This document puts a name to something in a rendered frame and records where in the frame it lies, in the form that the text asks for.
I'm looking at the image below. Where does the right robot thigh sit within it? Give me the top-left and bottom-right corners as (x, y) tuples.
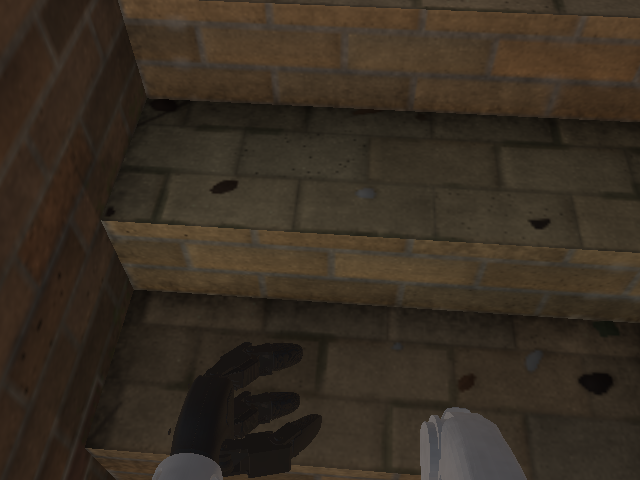
(420, 412), (527, 480)

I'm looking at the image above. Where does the robot left forearm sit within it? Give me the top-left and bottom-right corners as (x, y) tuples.
(152, 453), (223, 480)

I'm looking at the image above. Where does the left robot hand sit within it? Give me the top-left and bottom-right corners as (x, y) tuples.
(168, 342), (322, 478)

